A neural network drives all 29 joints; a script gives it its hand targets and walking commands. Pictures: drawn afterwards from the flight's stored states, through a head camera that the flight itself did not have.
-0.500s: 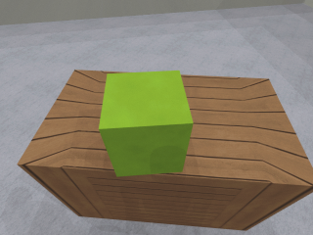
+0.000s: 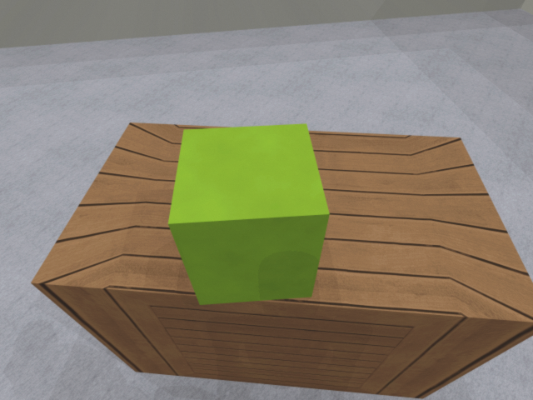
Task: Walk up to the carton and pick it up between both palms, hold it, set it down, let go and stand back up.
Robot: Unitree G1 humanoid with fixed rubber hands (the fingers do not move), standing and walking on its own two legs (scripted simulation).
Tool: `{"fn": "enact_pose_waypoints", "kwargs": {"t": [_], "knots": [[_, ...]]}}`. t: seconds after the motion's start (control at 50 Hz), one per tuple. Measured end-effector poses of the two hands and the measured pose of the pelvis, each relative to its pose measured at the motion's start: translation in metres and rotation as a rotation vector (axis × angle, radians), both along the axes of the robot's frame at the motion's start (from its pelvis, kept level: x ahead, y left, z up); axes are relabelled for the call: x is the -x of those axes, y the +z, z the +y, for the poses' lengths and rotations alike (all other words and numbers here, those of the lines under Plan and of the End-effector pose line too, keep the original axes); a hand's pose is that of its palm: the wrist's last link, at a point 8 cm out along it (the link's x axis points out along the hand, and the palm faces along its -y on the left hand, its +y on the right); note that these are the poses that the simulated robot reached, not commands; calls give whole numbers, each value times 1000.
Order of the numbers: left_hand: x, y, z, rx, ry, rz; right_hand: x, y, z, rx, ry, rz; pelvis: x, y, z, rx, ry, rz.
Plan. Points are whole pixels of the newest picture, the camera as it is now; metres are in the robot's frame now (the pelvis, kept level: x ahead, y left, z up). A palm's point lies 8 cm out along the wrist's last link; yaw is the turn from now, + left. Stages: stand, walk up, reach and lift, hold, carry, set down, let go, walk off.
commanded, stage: stand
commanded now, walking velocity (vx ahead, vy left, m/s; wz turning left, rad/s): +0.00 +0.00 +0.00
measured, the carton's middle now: (251, 217) +0.42 +0.06 +0.01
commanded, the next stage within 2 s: none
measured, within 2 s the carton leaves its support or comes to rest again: neither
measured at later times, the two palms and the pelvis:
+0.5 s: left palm out of the picture -0.03 +0.20 -0.15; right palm out of the picture -0.04 -0.20 -0.15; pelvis +0.00 -0.01 +0.00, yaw +0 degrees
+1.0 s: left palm out of the picture -0.04 +0.19 -0.15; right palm out of the picture -0.05 -0.20 -0.15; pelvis -0.01 -0.01 +0.00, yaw +0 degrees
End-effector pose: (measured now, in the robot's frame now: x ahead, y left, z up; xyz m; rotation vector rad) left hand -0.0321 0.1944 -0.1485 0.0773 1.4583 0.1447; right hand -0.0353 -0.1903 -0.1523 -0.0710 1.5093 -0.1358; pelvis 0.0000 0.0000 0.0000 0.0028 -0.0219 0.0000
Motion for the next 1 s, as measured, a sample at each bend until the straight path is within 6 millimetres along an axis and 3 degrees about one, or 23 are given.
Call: {"fn": "enact_pose_waypoints", "kwargs": {"t": [0.22, 0.56, 0.86, 1.0], "knots": [[-5, 1, 6, -29, -3, -22, 1, 0, -6, 12, -5, -2, -2, 0, -3, 1, -2, -8], [2, 1, -2, -20, 0, -22, 5, 0, -15, 18, 7, -1, 4, 0, -8, -1, 5, -16], [14, 4, -6, -20, 11, 3, 13, -1, -14, -3, 15, 24, 7, 1, -11, 4, 5, -10], [9, 3, -6, -14, -2, -1, 18, 0, -8, -12, 7, 28, 8, 1, -10, 6, 4, -7]]}}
